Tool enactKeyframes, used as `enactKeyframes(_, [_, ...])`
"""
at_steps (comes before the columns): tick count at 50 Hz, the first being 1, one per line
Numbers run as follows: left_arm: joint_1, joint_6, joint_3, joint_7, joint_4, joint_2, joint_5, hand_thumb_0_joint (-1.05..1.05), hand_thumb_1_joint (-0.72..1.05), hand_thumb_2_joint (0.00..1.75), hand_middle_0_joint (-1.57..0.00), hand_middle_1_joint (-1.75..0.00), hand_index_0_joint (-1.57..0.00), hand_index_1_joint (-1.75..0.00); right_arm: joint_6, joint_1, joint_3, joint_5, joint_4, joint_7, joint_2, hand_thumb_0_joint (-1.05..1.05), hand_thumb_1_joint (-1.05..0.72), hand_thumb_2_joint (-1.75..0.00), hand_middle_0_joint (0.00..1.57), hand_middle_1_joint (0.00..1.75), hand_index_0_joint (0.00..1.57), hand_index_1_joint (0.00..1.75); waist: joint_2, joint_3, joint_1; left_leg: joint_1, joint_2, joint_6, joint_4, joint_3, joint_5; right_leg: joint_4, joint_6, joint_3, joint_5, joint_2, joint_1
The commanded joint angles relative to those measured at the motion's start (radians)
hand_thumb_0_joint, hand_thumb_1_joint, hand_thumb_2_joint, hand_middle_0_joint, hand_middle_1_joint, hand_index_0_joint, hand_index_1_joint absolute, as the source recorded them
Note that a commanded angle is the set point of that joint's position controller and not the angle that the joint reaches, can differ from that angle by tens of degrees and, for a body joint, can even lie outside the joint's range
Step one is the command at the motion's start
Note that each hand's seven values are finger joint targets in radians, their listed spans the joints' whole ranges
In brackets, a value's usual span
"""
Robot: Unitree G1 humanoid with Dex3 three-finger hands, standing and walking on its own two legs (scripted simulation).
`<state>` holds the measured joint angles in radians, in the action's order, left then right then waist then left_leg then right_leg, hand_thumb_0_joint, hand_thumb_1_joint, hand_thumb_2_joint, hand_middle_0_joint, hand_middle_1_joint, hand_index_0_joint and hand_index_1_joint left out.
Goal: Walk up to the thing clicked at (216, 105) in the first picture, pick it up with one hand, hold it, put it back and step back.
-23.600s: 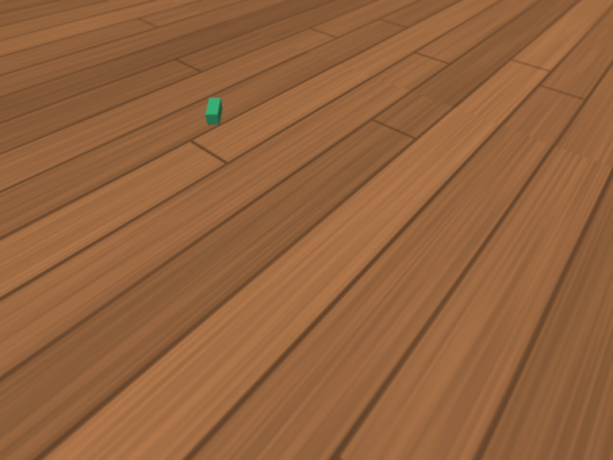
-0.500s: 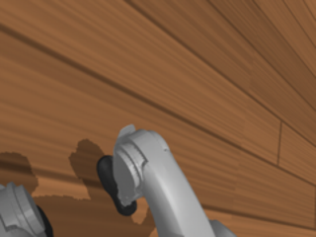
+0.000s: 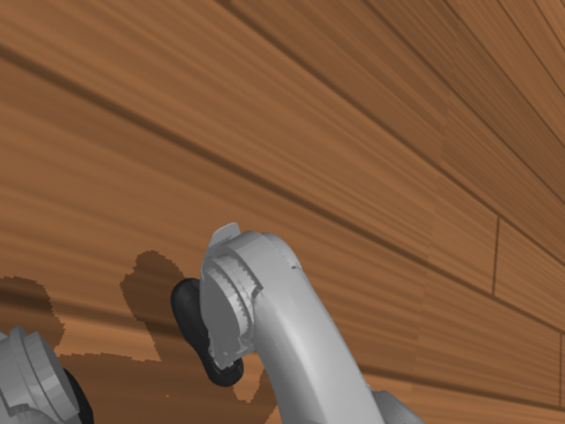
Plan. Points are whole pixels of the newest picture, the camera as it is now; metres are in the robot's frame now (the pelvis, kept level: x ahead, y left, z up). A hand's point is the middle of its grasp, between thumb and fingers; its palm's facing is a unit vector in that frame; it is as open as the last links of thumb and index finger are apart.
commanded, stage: settle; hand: left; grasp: from above
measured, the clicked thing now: out of the picture +0.50 +0.28 -0.29
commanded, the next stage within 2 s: lift in 0.98 s
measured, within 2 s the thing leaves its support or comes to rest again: leaves its support in 0.46 s
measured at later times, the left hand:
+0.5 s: hand out of the picture +0.48 +0.29 -0.26, palm faces -0.42 -0.14 -0.90, open 10.5 cm
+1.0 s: hand out of the picture +0.47 +0.29 -0.17, palm faces -0.47 -0.11 -0.88, open 10.4 cm
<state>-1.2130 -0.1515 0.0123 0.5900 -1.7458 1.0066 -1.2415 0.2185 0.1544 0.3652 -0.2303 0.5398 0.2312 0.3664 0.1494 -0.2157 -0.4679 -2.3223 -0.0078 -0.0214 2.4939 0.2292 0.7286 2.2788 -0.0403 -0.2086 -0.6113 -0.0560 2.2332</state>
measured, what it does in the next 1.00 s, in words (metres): stands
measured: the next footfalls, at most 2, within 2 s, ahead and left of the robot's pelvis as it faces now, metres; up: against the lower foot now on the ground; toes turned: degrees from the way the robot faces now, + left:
none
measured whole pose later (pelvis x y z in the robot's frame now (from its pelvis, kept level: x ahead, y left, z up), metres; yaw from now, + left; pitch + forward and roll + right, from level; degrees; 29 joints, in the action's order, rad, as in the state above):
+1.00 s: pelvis +0.00 -0.01 +0.02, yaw +6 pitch +35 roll -9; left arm -1.06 -0.10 0.01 0.29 -1.40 0.73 -1.20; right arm 0.06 0.17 0.16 -0.14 0.62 0.19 0.31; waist 0.01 0.00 -0.32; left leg -2.31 0.01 0.00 2.39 0.14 0.70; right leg 2.27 0.00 -0.13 -0.63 -0.02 2.26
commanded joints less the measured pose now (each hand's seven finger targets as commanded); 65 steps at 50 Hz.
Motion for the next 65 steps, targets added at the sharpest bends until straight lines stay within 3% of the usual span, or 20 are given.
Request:
enactKeyframes(1, [-0.194, 0.010, 0.003, 0.016, 0.053, 0.150, -0.001, 0.00, 0.33, 0.89, -0.65, -0.98, -0.68, -0.95, -0.008, 0.215, -0.100, 0.009, 0.020, -0.013, 0.338, 0.00, -0.90, -0.90, 0.20, 0.30, 0.20, 0.30, -0.505, 0.589, -0.064, 0.407, -0.032, 0.011, -0.277, -0.046, -0.182, -0.186, 0.058, -0.063, 0.199, -0.041, -0.423])
enactKeyframes(11, [-0.227, 0.022, -0.027, 0.001, 0.128, 0.168, 0.005, 0.00, 0.31, 0.94, -0.68, -1.01, -0.71, -0.98, -0.016, 0.233, -0.111, 0.015, 0.026, -0.017, 0.336, 0.00, -0.92, -0.91, 0.20, 0.30, 0.20, 0.30, -0.555, 0.640, -0.053, 0.441, -0.032, 0.014, -0.265, -0.056, -0.242, -0.186, 0.066, -0.058, 0.240, -0.037, -0.431])
enactKeyframes(14, [-0.243, 0.028, -0.072, -0.003, 0.219, 0.223, -0.003, 0.00, 0.34, 0.95, -0.72, -1.00, -0.74, -0.98, -0.027, 0.248, -0.122, 0.016, 0.033, -0.018, 0.330, 0.00, -0.92, -0.91, 0.20, 0.30, 0.20, 0.30, -0.628, 0.743, -0.030, 0.510, -0.032, 0.020, -0.271, -0.066, -0.302, -0.177, 0.071, -0.049, 0.287, -0.038, -0.484])
enactKeyframes(16, [-0.221, 0.032, -0.099, 0.002, 0.224, 0.211, -0.003, 0.00, 0.35, 0.96, -0.73, -1.00, -0.75, -0.98, -0.032, 0.246, -0.142, 0.016, 0.039, -0.019, 0.341, 0.00, -0.92, -0.91, 0.20, 0.30, 0.20, 0.30, -0.668, 0.756, -0.009, 0.544, -0.032, 0.033, -0.281, -0.056, -0.304, -0.168, 0.085, -0.060, 0.270, -0.033, -0.420])
enactKeyframes(18, [-0.224, 0.031, -0.094, -0.006, 0.237, 0.190, -0.006, 0.00, 0.37, 0.92, -0.73, -0.98, -0.76, -0.95, -0.033, 0.242, -0.147, 0.014, 0.037, -0.015, 0.337, 0.00, -0.92, -0.91, 0.20, 0.30, 0.20, 0.30, -0.653, 0.714, -0.026, 0.516, -0.031, 0.030, -0.280, -0.061, -0.273, -0.173, 0.086, -0.059, 0.251, -0.035, -0.402])
enactKeyframes(20, [-0.247, 0.030, -0.139, -0.007, 0.361, 0.241, -0.021, 0.00, 0.39, 0.93, -0.76, -0.96, -0.78, -0.94, -0.040, 0.250, -0.173, 0.021, 0.041, -0.016, 0.337, 0.00, -0.92, -0.91, 0.20, 0.30, 0.20, 0.30, -0.715, 0.808, 0.010, 0.562, -0.026, 0.033, -0.280, -0.076, -0.304, -0.168, 0.091, -0.050, 0.270, -0.032, -0.420])
enactKeyframes(22, [-0.251, 0.028, -0.134, -0.020, 0.460, 0.193, -0.016, 0.00, 0.40, 0.92, -0.78, -0.93, -0.79, -0.91, -0.042, 0.253, -0.198, 0.028, 0.050, -0.009, 0.325, 0.00, -0.92, -0.91, 0.20, 0.30, 0.20, 0.30, -0.770, 0.872, 0.023, 0.627, -0.027, 0.038, -0.276, -0.078, -0.349, -0.159, 0.098, -0.045, 0.291, -0.026, -0.400])
enactKeyframes(25, [-0.232, 0.031, -0.078, -0.042, 0.527, 0.088, 0.006, 0.00, 0.44, 0.84, -0.78, -0.91, -0.81, -0.88, -0.047, 0.240, -0.216, 0.045, 0.050, -0.001, 0.299, 0.00, -0.92, -0.91, 0.20, 0.30, 0.20, 0.30, -0.760, 0.915, 0.029, 0.629, -0.021, 0.033, -0.290, -0.089, -0.357, -0.171, 0.096, -0.041, 0.302, -0.030, -0.400])
enactKeyframes(26, [-0.226, 0.037, -0.101, -0.048, 0.523, 0.128, 0.006, 0.00, 0.45, 0.84, -0.78, -0.91, -0.81, -0.88, -0.050, 0.262, -0.228, 0.047, 0.078, -0.001, 0.299, 0.00, -0.92, -0.91, 0.20, 0.30, 0.20, 0.30, -0.755, 0.910, 0.039, 0.627, -0.023, 0.030, -0.290, -0.096, -0.364, -0.173, 0.092, -0.034, 0.311, -0.031, -0.406])
enactKeyframes(28, [-0.218, 0.046, -0.099, -0.071, 0.584, 0.092, 0.016, 0.00, 0.49, 0.87, -0.82, -0.90, -0.85, -0.88, -0.062, 0.274, -0.256, 0.061, 0.092, 0.002, 0.295, 0.00, -0.91, -0.90, 0.20, 0.30, 0.20, 0.30, -0.774, 0.977, 0.068, 0.641, -0.017, 0.033, -0.295, -0.099, -0.383, -0.166, 0.098, -0.031, 0.313, -0.025, -0.377])
enactKeyframes(29, [-0.205, 0.056, -0.103, -0.083, 0.563, 0.079, 0.023, 0.00, 0.52, 0.87, -0.83, -0.91, -0.86, -0.88, -0.068, 0.289, -0.265, 0.065, 0.116, 0.004, 0.290, 0.00, -0.91, -0.90, 0.20, 0.30, 0.20, 0.30, -0.766, 0.976, 0.068, 0.646, -0.019, 0.031, -0.290, -0.101, -0.401, -0.161, 0.094, -0.026, 0.324, -0.025, -0.363])
enactKeyframes(31, [-0.220, 0.064, -0.033, -0.113, 0.539, -0.051, 0.038, 0.00, 0.56, 0.88, -0.85, -0.93, -0.88, -0.89, -0.075, 0.284, -0.269, 0.069, 0.120, 0.012, 0.274, 0.00, -0.91, -0.90, 0.20, 0.30, 0.20, 0.30, -0.718, 0.913, 0.046, 0.598, -0.012, 0.028, -0.301, -0.102, -0.376, -0.172, 0.096, -0.030, 0.303, -0.024, -0.325])
enactKeyframes(35, [-0.209, 0.083, 0.002, -0.160, 0.523, -0.076, 0.048, 0.00, 0.64, 0.90, -0.93, -0.93, -0.96, -0.89, -0.100, 0.283, -0.283, 0.086, 0.126, 0.003, 0.256, 0.00, -0.91, -0.90, 0.20, 0.30, 0.20, 0.30, -0.625, 0.927, 0.079, 0.545, -0.002, 0.014, -0.320, -0.118, -0.334, -0.190, 0.090, -0.012, 0.281, -0.025, -0.352])
enactKeyframes(37, [-0.207, 0.087, 0.015, -0.185, 0.495, -0.107, 0.061, 0.00, 0.68, 0.93, -0.95, -0.96, -0.99, -0.93, -0.112, 0.291, -0.287, 0.088, 0.132, 0.000, 0.248, 0.00, -0.91, -0.90, 0.20, 0.30, 0.20, 0.30, -0.571, 0.907, 0.070, 0.508, 0.006, 0.009, -0.329, -0.124, -0.310, -0.199, 0.087, -0.006, 0.269, -0.020, -0.368])
enactKeyframes(38, [-0.207, 0.088, 0.004, -0.195, 0.507, -0.082, 0.064, 0.00, 0.68, 0.94, -0.96, -0.96, -1.00, -0.93, -0.117, 0.288, -0.292, 0.089, 0.128, -0.007, 0.252, 0.00, -0.91, -0.90, 0.20, 0.30, 0.20, 0.30, -0.557, 0.911, 0.088, 0.499, 0.007, 0.008, -0.331, -0.129, -0.302, -0.203, 0.088, -0.002, 0.259, -0.018, -0.374])
enactKeyframes(50, [-0.301, 0.046, -0.041, -0.248, 0.568, -0.010, 0.036, 0.00, 0.61, 0.94, -0.93, -0.90, -0.95, -0.88, -0.175, 0.257, -0.300, 0.093, 0.090, -0.079, 0.204, 0.00, -0.90, -0.90, 0.20, 0.30, 0.20, 0.30, -0.522, 0.984, 0.111, 0.475, 0.025, 0.001, -0.333, -0.183, -0.246, -0.248, 0.090, 0.064, 0.186, -0.009, -0.458])
enactKeyframes(52, [-0.305, 0.041, -0.058, -0.245, 0.611, 0.016, 0.038, 0.00, 0.61, 0.93, -0.92, -0.90, -0.94, -0.88, -0.181, 0.256, -0.304, 0.101, 0.084, -0.089, 0.206, 0.00, -0.90, -0.90, 0.20, 0.30, 0.20, 0.30, -0.543, 1.026, 0.132, 0.499, 0.028, 0.004, -0.352, -0.180, -0.252, -0.243, 0.096, 0.060, 0.182, -0.004, -0.447])
enactKeyframes(56, [-0.256, 0.052, -0.053, -0.255, 0.628, -0.008, 0.051, 0.00, 0.52, 0.87, -0.82, -0.86, -0.85, -0.81, -0.198, 0.267, -0.319, 0.110, 0.082, -0.102, 0.188, 0.00, -0.88, -0.89, 0.20, 0.30, 0.20, 0.30, -0.541, 1.099, 0.151, 0.542, 0.026, 0.002, -0.372, -0.188, -0.281, -0.259, 0.093, 0.076, 0.215, -0.005, -0.502])
enactKeyframes(58, [-0.257, 0.059, -0.059, -0.268, 0.652, 0.004, 0.060, 0.00, 0.60, 0.83, -0.86, -0.93, -0.91, -0.88, -0.209, 0.276, -0.331, 0.118, 0.088, -0.110, 0.190, 0.00, -0.92, -0.91, 0.20, 0.30, 0.20, 0.30, -0.547, 1.118, 0.165, 0.556, 0.025, -0.001, -0.381, -0.193, -0.287, -0.270, 0.094, 0.082, 0.222, -0.004, -0.502])
enactKeyframes(65, [-0.181, 0.100, -0.012, -0.352, 0.698, -0.092, 0.119, 0.00, 0.66, 0.88, -0.92, -0.92, -0.96, -0.87, -0.245, 0.284, -0.359, 0.150, 0.090, -0.135, 0.178, 0.00, -0.91, -0.90, 0.20, 0.30, 0.20, 0.30, -0.542, 1.091, 0.189, 0.639, 0.027, 0.002, -0.473, -0.188, -0.288, -0.314, 0.100, 0.071, 0.207, 0.001, -0.454])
